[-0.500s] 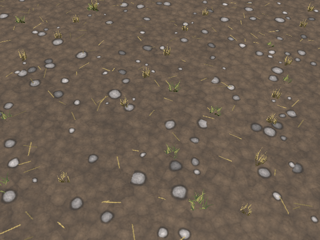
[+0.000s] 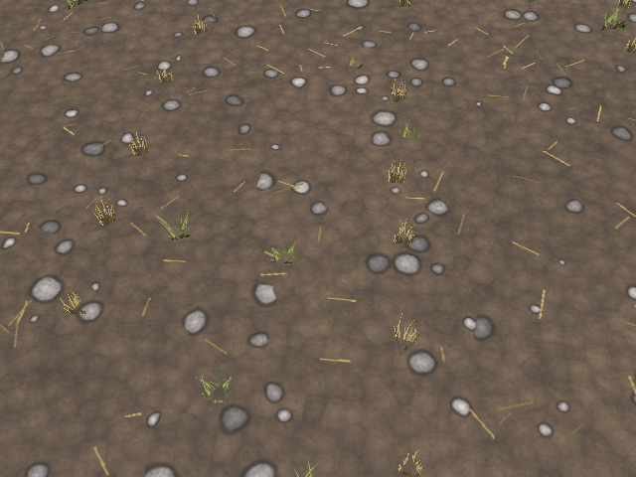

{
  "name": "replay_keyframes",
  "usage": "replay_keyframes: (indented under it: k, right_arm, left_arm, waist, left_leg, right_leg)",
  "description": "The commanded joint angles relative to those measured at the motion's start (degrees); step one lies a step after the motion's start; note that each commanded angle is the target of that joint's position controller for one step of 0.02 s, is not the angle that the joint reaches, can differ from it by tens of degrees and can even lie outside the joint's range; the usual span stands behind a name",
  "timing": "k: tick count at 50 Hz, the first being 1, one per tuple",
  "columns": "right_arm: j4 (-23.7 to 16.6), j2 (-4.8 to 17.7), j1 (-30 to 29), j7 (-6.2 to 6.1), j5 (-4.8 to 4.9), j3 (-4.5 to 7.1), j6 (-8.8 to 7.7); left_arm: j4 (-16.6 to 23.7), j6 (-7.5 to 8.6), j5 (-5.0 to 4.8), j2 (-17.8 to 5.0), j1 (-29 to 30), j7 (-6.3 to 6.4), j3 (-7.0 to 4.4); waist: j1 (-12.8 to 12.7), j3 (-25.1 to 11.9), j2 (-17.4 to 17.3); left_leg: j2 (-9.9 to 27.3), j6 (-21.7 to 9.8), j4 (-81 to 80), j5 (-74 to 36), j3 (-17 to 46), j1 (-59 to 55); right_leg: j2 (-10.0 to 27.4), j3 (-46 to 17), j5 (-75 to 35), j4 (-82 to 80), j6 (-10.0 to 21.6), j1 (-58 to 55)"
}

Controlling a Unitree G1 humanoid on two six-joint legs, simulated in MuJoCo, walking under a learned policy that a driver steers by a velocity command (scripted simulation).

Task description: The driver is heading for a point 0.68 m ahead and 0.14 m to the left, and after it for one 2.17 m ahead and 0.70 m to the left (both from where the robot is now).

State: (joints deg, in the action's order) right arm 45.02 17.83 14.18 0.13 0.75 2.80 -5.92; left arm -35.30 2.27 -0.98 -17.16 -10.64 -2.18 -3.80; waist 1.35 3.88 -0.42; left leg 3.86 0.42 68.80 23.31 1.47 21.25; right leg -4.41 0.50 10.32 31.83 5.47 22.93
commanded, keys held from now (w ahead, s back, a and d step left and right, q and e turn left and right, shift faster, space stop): w+e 0.02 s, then w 0.62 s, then w+q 0.22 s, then q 0.14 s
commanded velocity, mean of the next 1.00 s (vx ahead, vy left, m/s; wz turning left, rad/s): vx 0.48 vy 0.00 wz -0.05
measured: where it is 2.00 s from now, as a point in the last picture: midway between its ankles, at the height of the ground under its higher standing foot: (337, 381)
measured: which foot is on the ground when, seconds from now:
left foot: up 0.00-0.36, down 0.38-0.90, up 0.92-1.00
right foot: down 0.00-0.40, up 0.42-0.88, down 0.90-1.00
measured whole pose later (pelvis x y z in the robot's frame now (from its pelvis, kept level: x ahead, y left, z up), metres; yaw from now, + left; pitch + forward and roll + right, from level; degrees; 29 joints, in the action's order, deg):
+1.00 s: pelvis +0.53 -0.02 +0.00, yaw +2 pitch +2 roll +1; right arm 46.2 17.5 21.2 -1.1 1.2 3.2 -1.8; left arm -37.9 5.1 0.8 -15.0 -3.7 -1.0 -2.3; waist 3.5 2.3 -1.1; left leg -1.4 1.1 61.0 31.1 5.2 19.4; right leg 0.9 1.5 8.6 30.2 0.6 23.8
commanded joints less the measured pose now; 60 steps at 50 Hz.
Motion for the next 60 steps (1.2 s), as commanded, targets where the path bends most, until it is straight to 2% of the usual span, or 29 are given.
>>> replay_keyframes:
  k: [1,4,9,14,17,18,19,20,21,22,23,24,25,26,29,35,39,41,43,44,45,46,47,48,49,50,51,54,60]
  right_arm:
    - [-5.5,8.0,-0.7,-0.21,-1.14,2.0,-1.11]
    - [-4.9,5.3,-0.4,-0.18,-1.63,1.38,0.38]
    - [-7.2,2.2,-10.7,0.51,-1.14,-0.04,0.09]
    - [-9.5,3.8,-16.6,1.88,-0.28,0.27,-0.72]
    - [-9.5,4.9,-14.2,2.25,-0.36,0.82,-0.99]
    - [-8.7,5.6,-10.8,2.1,-0.46,1.32,-1.1]
    - [-6.9,7.4,-4.1,1.74,-0.71,2.36,-1.2]
    - [-5.7,10.5,5.4,1.42,-1.41,3.15,-1.27]
    - [-3.7,14.5,10.6,1.68,-1.5,4.46,-0.68]
    - [-3.4,9.1,11.5,2.05,0.03,3.03,-0.52]
    - [-3.9,6.7,7.7,1.82,0.09,2.23,-0.28]
    - [-4.7,6.0,4.1,1.65,-0.56,1.83,0.13]
    - [-4.7,5.1,1.9,1.66,-0.96,1.47,0.26]
    - [-4.8,4.2,0.8,1.59,-1.44,1.07,0.01]
    - [-4.0,4.6,0.8,1.5,-0.77,1.18,-0.48]
    - [-1.5,7.1,4.7,0.41,0.14,1.88,0.53]
    - [0.2,8.1,8.7,-0.11,0.71,2.26,1.65]
    - [0.5,8.4,9.0,-0.5,0.93,2.51,2.21]
    - [0.5,9.1,8.3,-0.82,0.83,2.92,2.75]
    - [0.3,8.3,7.4,-0.93,0.66,2.69,3.02]
    - [-0.7,6.3,7.1,-0.95,0.06,1.96,3.06]
    - [-2.9,2.1,8.8,-1.15,-1.57,0.68,2.74]
    - [-3.7,0.1,15.9,-1.18,-0.18,0.01,2.18]
    - [-2.4,6.2,13.4,-1.42,0.9,1.65,2.69]
    - [-3.5,7.7,9.0,-1.55,1.04,2.35,3.4]
    - [-3.4,7.0,7.8,-1.74,0.58,2.54,4.34]
    - [-3.7,6.2,7.6,-1.81,0.25,2.8,5.42]
    - [-5.1,3.3,7.8,-1.89,0.49,2.69,7.75]
    - [-9.5,2.5,0.4,-0.14,-0.11,2.32,7.99]
  left_arm:
    - [3.8,1.19,0.84,-7.0,-1.9,0.65,-2.01]
    - [2.0,1.84,0.73,-7.0,-2.5,1.48,-1.86]
    - [-1.6,1.73,0.36,-7.7,-7.0,2.45,-1.72]
    - [-4.9,1.5,-0.13,-8.6,-11.3,2.4,-1.88]
    - [-6.1,0.75,0.0,-9.0,-11.4,2.64,-2.12]
    - [-6.1,0.49,-0.03,-9.1,-10.4,2.66,-2.09]
    - [-6.0,0.31,0.28,-7.9,-10.1,2.64,-1.59]
    - [-4.7,0.27,1.23,-5.6,-10.1,2.76,-0.49]
    - [-4.4,1.21,0.14,-1.1,-18.0,2.61,0.77]
    - [-4.9,1.83,-0.31,-5.0,-15.7,2.47,0.31]
    - [-3.8,2.12,-1.19,-8.1,-9.8,2.27,-0.62]
    - [-2.8,2.3,-0.8,-7.5,-5.8,2.32,-0.36]
    - [-2.2,2.43,0.06,-6.9,-3.8,2.26,-0.46]
    - [-2.5,2.26,0.41,-6.3,-4.6,2.22,-0.65]
    - [-3.5,1.39,0.48,-3.7,-6.5,2.2,-0.19]
    - [-0.5,2.27,0.99,-1.3,5.0,1.91,0.76]
    - [1.0,3.38,0.32,-1.6,11.5,0.77,0.71]
    - [1.4,3.94,0.14,-2.9,12.2,0.32,0.26]
    - [0.7,4.41,0.09,-4.6,9.3,0.33,-0.47]
    - [-0.9,4.58,0.58,-6.2,4.3,0.72,-1.4]
    - [-2.0,4.78,1.82,-9.0,-2.6,1.26,-2.43]
    - [-2.2,4.37,2.94,-13.8,-9.9,1.88,-3.47]
    - [-2.3,3.32,2.83,-13.9,-9.8,1.52,-3.32]
    - [-1.6,2.85,2.07,-8.5,-7.7,1.52,-2.01]
    - [-1.5,2.54,1.46,-5.8,-4.6,1.66,-1.15]
    - [-1.8,2.36,1.47,-4.4,-1.5,1.52,-0.64]
    - [-2.2,2.27,1.53,-3.6,1.3,1.42,-0.49]
    - [-3.2,2.73,2.6,-4.9,5.6,1.79,-1.1]
    - [-5.3,1.21,1.43,-7.7,6.3,3.39,-2.1]
  waist:
    - [-0.3,-7.3,3.1]
    - [0.3,-6.5,3.1]
    - [-4.2,-3.5,4.3]
    - [-6.4,-0.8,4.6]
    - [-4.6,-1.1,6.1]
    - [-2.4,-2.8,6.3]
    - [0.8,-7.6,4.9]
    - [4.5,-16.5,0.4]
    - [2.2,-23.8,-16.0]
    - [4.0,-22.2,-13.4]
    - [4.2,-13.5,-8.1]
    - [3.0,-9.0,-3.3]
    - [1.7,-5.2,-2.2]
    - [0.1,-4.8,-3.6]
    - [-1.4,-4.8,-5.1]
    - [1.6,-1.9,-3.2]
    - [3.4,-0.9,-3.4]
    - [2.6,-1.0,-4.2]
    - [0.2,-2.2,-5.4]
    - [-2.7,-4.6,-5.0]
    - [-5.8,-11.2,-3.7]
    - [-7.1,-20.6,7.0]
    - [-3.9,-27.7,21.5]
    - [-4.9,-22.2,12.5]
    - [-4.5,-15.8,8.7]
    - [-2.8,-12.4,5.4]
    - [-1.0,-9.7,5.7]
    - [1.4,-6.9,8.3]
    - [-0.6,-7.6,5.8]
  left_leg:
    - [3.6,0.6,-2.8,-5.9,3.5,15.7]
    - [3.3,3.0,-8.9,-10.6,1.4,13.6]
    - [1.1,3.3,-29.3,-29.0,0.4,11.1]
    - [-0.3,0.6,-37.9,-28.0,1.2,12.6]
    - [-1.3,-2.1,-40.1,-20.6,0.4,10.0]
    - [-2.7,-3.3,-41.8,-19.5,-1.2,4.7]
    - [-3.1,-5.1,-42.5,-21.3,-1.9,-5.4]
    - [5.3,-9.0,-40.2,-24.1,7.1,-21.4]
    - [17.0,-18.1,-44.9,-11.3,32.5,-41.3]
    - [17.9,-17.5,-51.2,0.7,41.4,-41.7]
    - [16.4,-15.0,-52.3,2.2,33.7,-34.9]
    - [14.0,-13.5,-53.1,-2.3,27.1,-27.6]
    - [12.0,-13.6,-54.7,-8.1,23.0,-21.4]
    - [10.2,-13.1,-55.9,-12.7,19.8,-17.9]
    - [8.5,-14.1,-58.8,-20.9,13.7,-13.8]
    - [6.0,-12.8,-60.9,-25.2,6.9,-13.1]
    - [7.0,-12.2,-58.2,-23.4,8.3,-14.4]
    - [8.3,-11.2,-55.9,-22.3,10.9,-16.6]
    - [9.0,-10.0,-52.2,-24.1,12.5,-17.5]
    - [6.4,-8.3,-46.0,-31.0,11.2,-16.7]
    - [2.5,-5.8,-34.6,-30.8,8.8,-12.2]
    - [-4.1,-2.2,-15.1,-11.3,4.3,2.3]
    - [-8.1,0.0,-2.2,15.6,4.9,15.4]
    - [-4.5,0.8,3.4,13.3,7.7,18.3]
    - [-2.8,1.3,4.0,9.9,5.6,19.9]
    - [-0.9,2.0,2.7,6.9,4.4,18.0]
    - [0.7,2.4,0.3,4.5,4.0,15.4]
    - [1.0,3.8,-3.2,-1.8,1.7,9.9]
    - [1.7,2.5,-20.3,-14.1,-0.5,6.2]
  right_leg:
    - [14.6,-22.7,-9.4,-17.6,11.4,-16.7]
    - [13.2,-16.5,-17.3,-19.4,11.7,-11.0]
    - [10.4,-10.8,-11.6,-19.8,7.7,-9.8]
    - [15.0,-15.0,-8.0,-17.1,7.3,-17.3]
    - [17.1,-16.9,-15.0,-13.5,5.8,-22.3]
    - [16.0,-15.9,-22.5,-9.7,4.9,-22.5]
    - [12.7,-13.4,-29.1,-1.2,3.4,-21.1]
    - [9.0,-10.4,-20.4,14.3,1.3,-12.7]
    - [-0.5,-5.6,10.7,35.0,-3.5,9.4]
    - [0.6,-10.7,22.2,41.4,-3.6,17.7]
    - [3.6,-10.1,18.0,43.1,-3.3,21.3]
    - [6.4,-7.4,13.4,41.1,-3.2,20.2]
    - [8.1,-6.5,10.2,37.3,-3.6,19.3]
    - [9.8,-6.5,7.8,34.6,-3.7,16.1]
    - [10.6,-4.7,5.8,29.5,-5.1,13.1]
    - [9.7,-3.2,-10.3,8.8,-7.1,13.0]
    - [7.1,-2.8,-14.0,0.3,-7.4,9.0]
    - [6.7,-4.0,-11.7,-2.9,-6.6,7.2]
    - [6.0,-3.5,-8.0,-5.0,-5.3,1.8]
    - [5.3,-2.6,-8.5,-7.7,-3.8,-5.8]
    - [9.3,-4.8,-13.7,-6.1,-1.4,-18.3]
    - [22.5,-17.0,-28.2,-1.3,3.1,-36.9]
    - [31.3,-35.5,-28.1,-6.6,10.2,-44.6]
    - [28.6,-31.2,-25.4,-7.9,8.8,-39.0]
    - [26.7,-22.1,-28.7,-8.0,7.2,-32.3]
    - [24.1,-16.6,-31.8,-9.3,6.5,-25.4]
    - [22.3,-12.3,-31.4,-11.1,6.2,-19.2]
    - [20.7,-4.5,-29.7,-16.9,7.5,-9.7]
    - [21.1,3.6,-25.8,-17.8,7.2,-12.6]
Velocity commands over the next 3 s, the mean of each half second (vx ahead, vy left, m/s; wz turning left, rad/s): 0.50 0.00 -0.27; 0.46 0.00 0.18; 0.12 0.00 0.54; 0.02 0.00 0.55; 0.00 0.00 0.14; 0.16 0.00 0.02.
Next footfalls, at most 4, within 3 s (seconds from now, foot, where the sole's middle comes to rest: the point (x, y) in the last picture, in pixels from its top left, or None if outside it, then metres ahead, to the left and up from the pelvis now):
0.38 left None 0.40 0.14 -0.77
0.90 right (392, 374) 0.65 -0.13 -0.77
1.36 left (273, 363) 0.68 0.13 -0.77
1.80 right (369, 332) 0.75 -0.09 -0.77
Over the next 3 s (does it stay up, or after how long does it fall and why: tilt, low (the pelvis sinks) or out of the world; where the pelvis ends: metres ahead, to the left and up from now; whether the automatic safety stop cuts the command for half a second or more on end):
stays up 0.70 0.02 0.01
